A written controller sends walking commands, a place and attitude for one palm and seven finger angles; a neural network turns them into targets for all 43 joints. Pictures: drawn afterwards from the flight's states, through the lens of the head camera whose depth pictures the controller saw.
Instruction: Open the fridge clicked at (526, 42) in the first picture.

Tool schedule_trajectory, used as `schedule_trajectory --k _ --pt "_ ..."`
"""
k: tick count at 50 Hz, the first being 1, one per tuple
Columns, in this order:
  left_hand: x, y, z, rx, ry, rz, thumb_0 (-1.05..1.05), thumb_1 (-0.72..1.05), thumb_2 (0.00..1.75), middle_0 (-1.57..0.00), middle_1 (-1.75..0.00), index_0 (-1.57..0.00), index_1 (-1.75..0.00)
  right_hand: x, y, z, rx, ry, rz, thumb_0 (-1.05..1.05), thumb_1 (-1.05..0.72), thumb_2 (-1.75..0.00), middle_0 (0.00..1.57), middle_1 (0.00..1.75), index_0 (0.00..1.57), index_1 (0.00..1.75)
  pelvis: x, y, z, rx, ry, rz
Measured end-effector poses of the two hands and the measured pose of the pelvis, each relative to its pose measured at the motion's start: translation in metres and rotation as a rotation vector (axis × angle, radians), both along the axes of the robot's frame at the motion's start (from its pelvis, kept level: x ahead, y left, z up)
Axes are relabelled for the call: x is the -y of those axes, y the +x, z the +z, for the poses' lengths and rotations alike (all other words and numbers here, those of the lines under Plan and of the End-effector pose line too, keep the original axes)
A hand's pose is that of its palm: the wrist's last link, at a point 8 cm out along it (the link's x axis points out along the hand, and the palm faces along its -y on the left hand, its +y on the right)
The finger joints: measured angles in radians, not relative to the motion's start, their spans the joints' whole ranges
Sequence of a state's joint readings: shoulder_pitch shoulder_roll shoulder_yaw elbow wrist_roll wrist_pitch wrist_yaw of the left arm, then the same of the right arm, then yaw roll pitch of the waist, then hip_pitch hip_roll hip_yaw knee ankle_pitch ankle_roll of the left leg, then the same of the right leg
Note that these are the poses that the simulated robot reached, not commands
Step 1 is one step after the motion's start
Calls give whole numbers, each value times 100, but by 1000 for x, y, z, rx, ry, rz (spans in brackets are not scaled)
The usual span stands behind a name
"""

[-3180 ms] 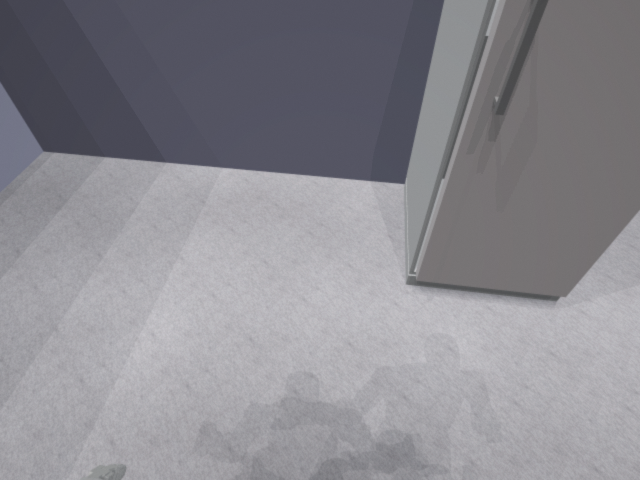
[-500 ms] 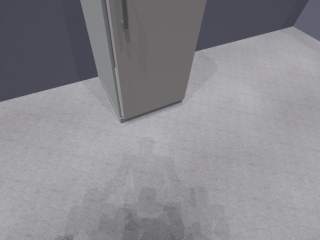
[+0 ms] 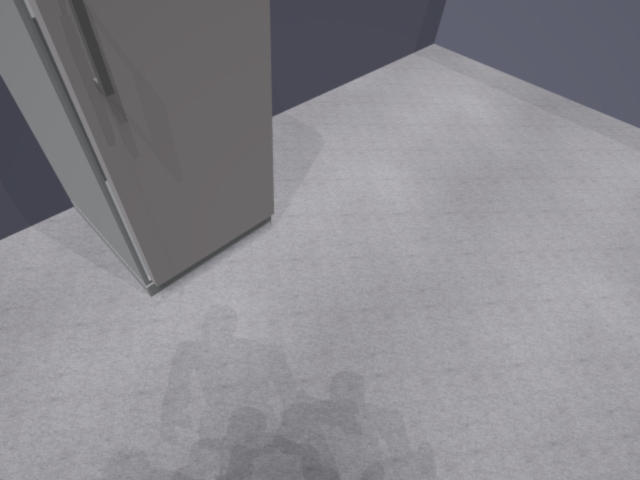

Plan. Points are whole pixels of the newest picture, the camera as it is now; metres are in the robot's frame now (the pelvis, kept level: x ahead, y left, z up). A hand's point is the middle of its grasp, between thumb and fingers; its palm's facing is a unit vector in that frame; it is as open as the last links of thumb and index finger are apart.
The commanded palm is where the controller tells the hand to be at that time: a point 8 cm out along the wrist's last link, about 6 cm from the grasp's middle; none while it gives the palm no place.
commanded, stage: walk to a spot facing it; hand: left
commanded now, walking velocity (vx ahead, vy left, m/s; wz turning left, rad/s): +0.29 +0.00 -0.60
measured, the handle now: (81, 28) +0.80 +0.50 +0.16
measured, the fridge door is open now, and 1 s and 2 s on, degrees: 0 0 0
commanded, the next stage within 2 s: turn to face it in 1.32 s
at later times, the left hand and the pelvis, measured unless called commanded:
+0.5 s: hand (282, 348) +0.36 +0.08 -0.18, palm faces -0.36 -0.92 -0.14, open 7.4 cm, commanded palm none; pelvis +0.18 -0.04 -0.02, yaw -18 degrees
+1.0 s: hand (279, 279) +0.52 +0.10 -0.18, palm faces -0.42 -0.88 -0.20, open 7.4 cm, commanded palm none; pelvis +0.42 -0.08 +0.00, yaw -34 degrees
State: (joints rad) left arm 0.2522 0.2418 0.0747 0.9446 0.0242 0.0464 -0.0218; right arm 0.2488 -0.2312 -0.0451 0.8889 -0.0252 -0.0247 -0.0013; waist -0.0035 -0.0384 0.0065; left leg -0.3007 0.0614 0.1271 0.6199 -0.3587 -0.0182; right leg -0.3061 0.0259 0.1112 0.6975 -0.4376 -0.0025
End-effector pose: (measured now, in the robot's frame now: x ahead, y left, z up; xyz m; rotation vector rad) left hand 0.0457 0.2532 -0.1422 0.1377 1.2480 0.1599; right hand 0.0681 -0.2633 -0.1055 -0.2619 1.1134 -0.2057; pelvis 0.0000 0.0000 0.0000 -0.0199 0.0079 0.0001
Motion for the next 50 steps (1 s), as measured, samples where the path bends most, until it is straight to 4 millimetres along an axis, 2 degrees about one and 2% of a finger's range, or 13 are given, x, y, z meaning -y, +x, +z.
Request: schedule_trajectory --k 6,12,16,20,25,27,29,34,38,42,46,48,50 --pt "-11 51 13 -10 -27 -75 1 91 90 -20 -30 -20 -30 -28 -31 10 -86 24 -111 0 -91 -90 20 30 20 30 -13 32 17 0 -21 -83" --pt "2 118 15 -5 -40 -157 1 91 90 -20 -30 -20 -30 -55 -66 6 -239 77 -253 0 -90 -90 20 30 20 30 -13 70 21 -9 -24 -157" --pt "28 171 9 -18 -56 -241 1 91 90 -20 -30 -20 -30 -69 -84 1 -341 123 -354 0 -90 -90 20 30 20 30 -5 99 16 -11 -15 -208" --pt "69 239 2 1 -71 -344 1 91 90 -20 -30 -20 -30 -79 -93 -5 -443 173 -451 0 -90 -90 20 30 20 30 10 132 7 -16 -7 -255" --pt "125 328 -10 117 -73 -440 1 91 90 -20 -30 -20 -30 -67 -79 -23 -533 234 -544 0 -90 -90 20 30 20 30 45 182 -15 -9 2 -312" --pt "137 350 -10 153 -64 -443 1 91 90 -20 -30 -20 -30 -49 -55 -31 -515 232 -557 0 -90 -90 20 30 20 30 56 197 -19 0 1 -336" --pt "141 362 -6 145 -49 -445 0 91 90 -20 -30 -20 -30 -24 -15 -34 -435 206 -552 1 -91 -90 20 30 20 30 64 212 -14 10 -1 -354" --pt "139 378 10 60 4 -477 0 91 90 -20 -30 -20 -30 40 113 -24 -128 126 -503 1 -91 -90 20 30 20 30 75 253 3 1 6 -414" --pt "133 393 17 12 20 -474 0 91 90 -20 -30 -21 -30 74 206 -8 61 90 -454 0 -91 -90 20 30 20 30 79 290 10 -7 9 -450" --pt "125 415 16 -15 23 -447 1 90 90 -21 -30 -21 -30 90 283 5 157 67 -399 0 -91 -90 20 30 20 30 80 330 10 -7 7 -481" --pt "112 445 3 -60 23 -424 1 90 90 -21 -30 -21 -30 95 347 10 209 35 -371 0 -91 -90 20 30 20 30 79 379 2 -3 0 -521" --pt "107 464 -6 -93 28 -432 1 90 90 -21 -30 -21 -30 95 367 9 229 10 -378 0 -91 -90 20 30 20 30 78 399 -5 3 3 -554" --pt "108 487 -7 -119 37 -470 1 91 90 -20 -30 -20 -30 92 371 12 228 6 -410 0 -91 -90 20 30 20 30 78 415 -3 11 0 -599"
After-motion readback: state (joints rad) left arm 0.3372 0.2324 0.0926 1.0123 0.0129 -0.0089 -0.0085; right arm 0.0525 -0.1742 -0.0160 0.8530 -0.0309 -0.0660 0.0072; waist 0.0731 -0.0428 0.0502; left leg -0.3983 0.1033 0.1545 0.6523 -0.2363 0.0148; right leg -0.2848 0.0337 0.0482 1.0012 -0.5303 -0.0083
